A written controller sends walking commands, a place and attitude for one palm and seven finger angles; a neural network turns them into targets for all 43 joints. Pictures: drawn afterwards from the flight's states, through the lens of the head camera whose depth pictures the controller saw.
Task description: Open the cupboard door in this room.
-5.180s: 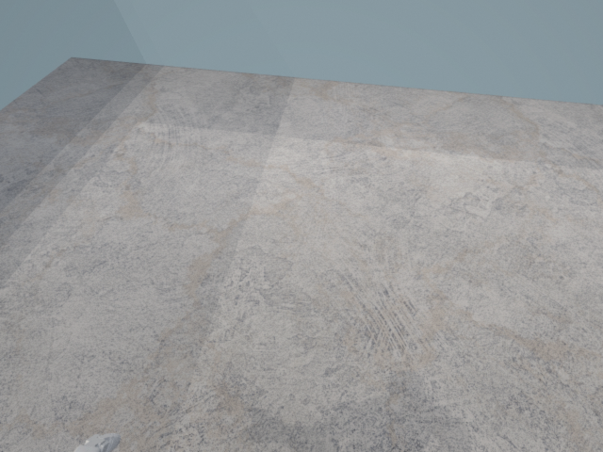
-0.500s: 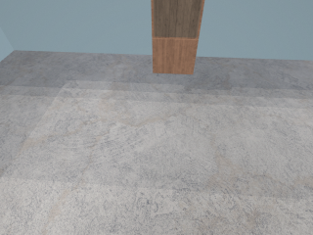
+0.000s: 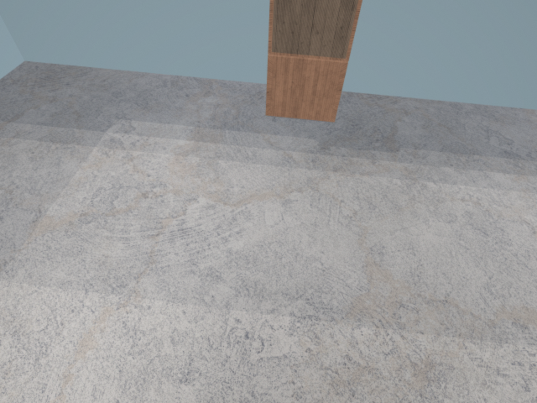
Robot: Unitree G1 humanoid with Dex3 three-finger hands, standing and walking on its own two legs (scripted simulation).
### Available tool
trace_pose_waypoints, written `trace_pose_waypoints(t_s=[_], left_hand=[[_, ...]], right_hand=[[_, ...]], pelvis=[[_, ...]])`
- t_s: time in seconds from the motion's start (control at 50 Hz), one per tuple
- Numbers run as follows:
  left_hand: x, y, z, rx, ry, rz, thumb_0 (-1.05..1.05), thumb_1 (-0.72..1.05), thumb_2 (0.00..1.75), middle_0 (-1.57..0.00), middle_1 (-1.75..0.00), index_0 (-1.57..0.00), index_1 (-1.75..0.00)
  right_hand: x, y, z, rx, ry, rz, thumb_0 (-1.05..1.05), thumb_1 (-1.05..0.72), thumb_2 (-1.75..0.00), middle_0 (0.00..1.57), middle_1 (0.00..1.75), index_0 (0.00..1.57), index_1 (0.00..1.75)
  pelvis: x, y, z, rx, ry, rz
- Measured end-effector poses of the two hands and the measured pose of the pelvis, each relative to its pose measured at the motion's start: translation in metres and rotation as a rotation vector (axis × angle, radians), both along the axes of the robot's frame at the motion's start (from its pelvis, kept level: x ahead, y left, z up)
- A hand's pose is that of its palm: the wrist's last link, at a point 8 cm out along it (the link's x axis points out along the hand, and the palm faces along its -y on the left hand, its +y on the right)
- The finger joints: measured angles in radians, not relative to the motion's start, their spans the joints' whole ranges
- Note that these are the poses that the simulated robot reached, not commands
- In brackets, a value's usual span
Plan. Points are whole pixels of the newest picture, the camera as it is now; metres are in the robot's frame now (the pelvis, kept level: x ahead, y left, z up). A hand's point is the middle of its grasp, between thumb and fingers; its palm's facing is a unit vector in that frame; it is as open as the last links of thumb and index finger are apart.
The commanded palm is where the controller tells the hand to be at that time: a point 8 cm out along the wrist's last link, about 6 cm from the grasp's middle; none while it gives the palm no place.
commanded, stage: stand and wait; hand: left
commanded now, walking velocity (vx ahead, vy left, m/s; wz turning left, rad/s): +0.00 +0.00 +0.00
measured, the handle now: out of the picture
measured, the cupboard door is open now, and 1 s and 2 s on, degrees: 0 0 0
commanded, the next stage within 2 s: turn or walk to find it in 0.74 s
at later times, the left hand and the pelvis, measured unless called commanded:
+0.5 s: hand out of the picture -0.01 +0.16 -0.17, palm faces +0.02 -0.98 -0.17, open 7.4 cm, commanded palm none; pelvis +0.01 +0.00 +0.01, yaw -1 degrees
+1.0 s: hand out of the picture +0.02 +0.17 -0.18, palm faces +0.07 -0.98 -0.19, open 7.4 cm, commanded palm none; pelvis +0.01 -0.01 +0.00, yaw +2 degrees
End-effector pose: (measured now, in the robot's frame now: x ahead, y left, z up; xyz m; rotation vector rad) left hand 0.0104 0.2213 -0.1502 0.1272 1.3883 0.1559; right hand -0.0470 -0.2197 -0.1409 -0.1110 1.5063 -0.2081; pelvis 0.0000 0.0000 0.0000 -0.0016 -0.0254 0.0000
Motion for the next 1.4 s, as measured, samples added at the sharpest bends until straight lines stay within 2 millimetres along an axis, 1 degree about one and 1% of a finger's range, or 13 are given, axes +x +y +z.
trace_pose_waypoints(t_s=[0.14, 0.24, 0.32, 0.4, 0.5, 0.76, 0.88, 0.96, 1.1, 1.2, 1.32, 1.36, 1.4], left_hand=[[0.002, 0.002, 0.008, 0.007, -0.021, 0.001, 0.01, 0.92, 0.9, -0.2, -0.3, -0.2, -0.3], [-0.007, -0.001, 0.012, 0.007, -0.001, 0.001, 0.01, 0.92, 0.9, -0.2, -0.3, -0.2, -0.3], [-0.015, -0.005, 0.013, 0.002, 0.028, -0.005, 0.01, 0.91, 0.9, -0.2, -0.3, -0.2, -0.3], [-0.02, -0.009, 0.013, -0.005, 0.048, -0.007, 0.01, 0.91, 0.9, -0.2, -0.3, -0.2, -0.3], [-0.021, -0.014, 0.013, -0.009, 0.054, -0.008, 0.01, 0.91, 0.9, -0.2, -0.3, -0.2, -0.3], [-0.008, -0.017, 0.015, 0.002, 0.026, -0.022, 0.01, 0.91, 0.9, -0.2, -0.3, -0.2, -0.3], [-0.001, -0.015, 0.013, 0.01, 0.007, -0.004, 0.01, 0.91, 0.9, -0.2, -0.3, -0.2, -0.3], [0.001, -0.01, 0.008, 0.014, -0.008, 0.024, 0.01, 0.91, 0.9, -0.2, -0.3, -0.2, -0.3], [0.013, 0.012, -0.005, 0.018, -0.039, 0.052, 0.01, 0.91, 0.9, -0.2, -0.3, -0.2, -0.3], [0.032, 0.023, 0.011, 0.062, -0.107, 0.065, 0.01, 0.91, 0.9, -0.2, -0.3, -0.2, -0.3], [0.052, 0.016, 0.036, 0.113, -0.237, 0.099, 0.01, 0.91, 0.9, -0.2, -0.3, -0.2, -0.3], [0.052, 0.01, 0.04, 0.136, -0.272, 0.111, 0.01, 0.91, 0.9, -0.2, -0.3, -0.2, -0.3], [0.044, 0.003, 0.042, 0.161, -0.285, 0.12, 0.01, 0.91, 0.9, -0.2, -0.3, -0.2, -0.3]], right_hand=[[0.042, 0.009, 0.001, 0.012, -0.102, 0.046, 0.01, -0.92, -0.9, 0.2, 0.3, 0.2, 0.3], [0.06, -0.001, 0.003, -0.001, -0.144, 0.056, 0.03, -0.94, -0.9, 0.2, 0.3, 0.2, 0.3], [0.066, -0.005, 0.004, -0.005, -0.166, 0.058, 0.02, -0.93, -0.9, 0.2, 0.3, 0.2, 0.3], [0.065, -0.008, 0.005, -0.004, -0.16, 0.057, 0.02, -0.93, -0.9, 0.2, 0.3, 0.2, 0.3], [0.057, -0.007, 0.004, 0.006, -0.133, 0.053, 0.01, -0.92, -0.9, 0.2, 0.3, 0.2, 0.3], [0.033, -0.002, 0.002, 0.034, -0.073, 0.024, 0.01, -0.91, -0.9, 0.2, 0.3, 0.2, 0.3], [0.029, -0.004, 0.0, 0.035, -0.052, 0.032, 0.01, -0.91, -0.9, 0.2, 0.3, 0.2, 0.3], [0.034, -0.007, -0.003, 0.026, -0.04, 0.053, 0.01, -0.91, -0.9, 0.2, 0.3, 0.2, 0.3], [0.058, -0.009, -0.003, -0.021, -0.089, 0.089, 0.01, -0.91, -0.9, 0.2, 0.3, 0.2, 0.3], [0.078, -0.013, 0.003, -0.023, -0.138, 0.14, 0.01, -0.91, -0.9, 0.2, 0.3, 0.2, 0.3], [0.104, -0.038, 0.003, -0.009, -0.169, 0.223, 0.01, -0.9, -0.9, 0.2, 0.3, 0.2, 0.3], [0.114, -0.05, -0.003, -0.002, -0.186, 0.245, 0.01, -0.9, -0.9, 0.2, 0.3, 0.2, 0.3], [0.126, -0.063, -0.008, 0.002, -0.206, 0.261, 0.01, -0.9, -0.9, 0.2, 0.3, 0.2, 0.3]], pelvis=[[0.003, 0.003, 0.006, 0.001, 0.007, 0.0], [0.005, 0.003, 0.008, 0.004, 0.001, -0.007], [0.006, 0.001, 0.009, 0.006, -0.001, -0.014], [0.007, -0.002, 0.01, 0.007, -0.003, -0.018], [0.008, -0.005, 0.011, 0.006, -0.005, -0.02], [0.01, -0.011, 0.011, 0.006, -0.007, -0.022], [0.009, -0.012, 0.008, 0.003, 0.001, -0.001], [0.008, -0.009, 0.003, -0.007, 0.01, 0.023], [0.007, 0.001, -0.007, -0.007, 0.02, 0.057], [0.002, -0.004, 0.0, -0.013, 0.042, 0.112], [-0.005, -0.024, 0.005, -0.013, 0.057, 0.188], [-0.006, -0.035, 0.001, 0.0, 0.057, 0.21], [-0.008, -0.044, -0.002, 0.007, 0.046, 0.224]])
